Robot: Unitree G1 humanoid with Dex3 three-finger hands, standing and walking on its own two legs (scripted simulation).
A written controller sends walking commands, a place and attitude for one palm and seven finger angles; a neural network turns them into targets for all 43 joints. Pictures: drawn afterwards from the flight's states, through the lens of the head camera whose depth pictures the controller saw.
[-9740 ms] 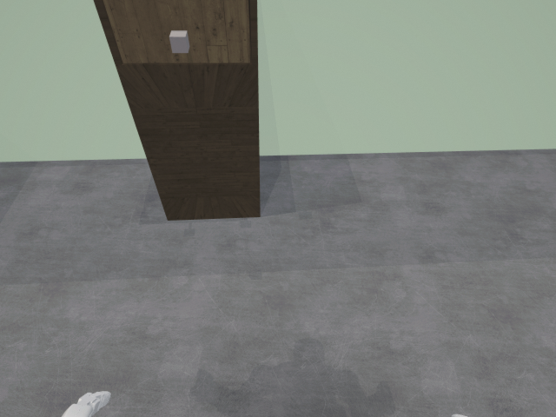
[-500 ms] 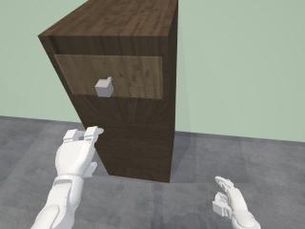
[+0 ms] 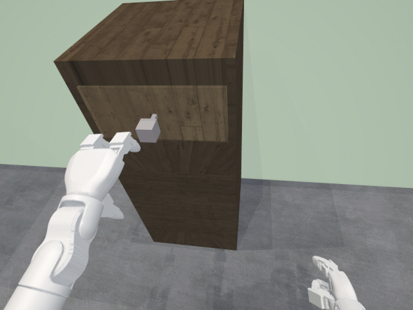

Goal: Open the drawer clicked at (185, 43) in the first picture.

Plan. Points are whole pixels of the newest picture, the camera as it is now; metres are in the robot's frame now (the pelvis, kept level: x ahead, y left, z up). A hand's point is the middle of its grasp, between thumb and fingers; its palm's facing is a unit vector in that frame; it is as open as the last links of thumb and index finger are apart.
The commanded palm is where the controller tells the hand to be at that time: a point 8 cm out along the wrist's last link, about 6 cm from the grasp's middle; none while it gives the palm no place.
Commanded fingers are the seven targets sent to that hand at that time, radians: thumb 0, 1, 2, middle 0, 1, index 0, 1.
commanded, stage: raise the hand with hooked fingers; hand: left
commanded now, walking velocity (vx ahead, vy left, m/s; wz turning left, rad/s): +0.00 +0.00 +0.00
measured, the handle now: (150, 125) +0.52 +0.23 +0.07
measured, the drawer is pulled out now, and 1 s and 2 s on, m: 0.00 0.00 0.00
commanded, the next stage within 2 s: move the hooked fingers above the handle in 0.70 s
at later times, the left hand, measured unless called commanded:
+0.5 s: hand (94, 152) +0.32 +0.24 +0.18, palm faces +0.07 -0.06 -1.00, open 13.8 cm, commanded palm +0.28 +0.24 +0.24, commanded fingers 0.00 -0.50 0.30 -0.30 -1.20 -0.30 -1.20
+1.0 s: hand (110, 158) +0.32 +0.22 +0.16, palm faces +0.04 -0.04 -1.00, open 13.8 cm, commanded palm +0.30 +0.23 +0.23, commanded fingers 0.00 -0.50 0.30 -0.30 -1.20 -0.30 -1.20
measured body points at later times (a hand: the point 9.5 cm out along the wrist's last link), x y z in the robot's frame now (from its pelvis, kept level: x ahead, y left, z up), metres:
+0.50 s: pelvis +0.00 +0.00 +0.00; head +0.01 -0.04 +0.45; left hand +0.31 +0.25 +0.23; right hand +0.22 -0.21 -0.11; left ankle +0.01 +0.09 -0.74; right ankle +0.01 -0.11 -0.74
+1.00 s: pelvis -0.01 -0.01 +0.00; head +0.00 -0.06 +0.45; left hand +0.31 +0.22 +0.21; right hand +0.21 -0.22 -0.11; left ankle +0.01 +0.09 -0.74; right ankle +0.01 -0.11 -0.74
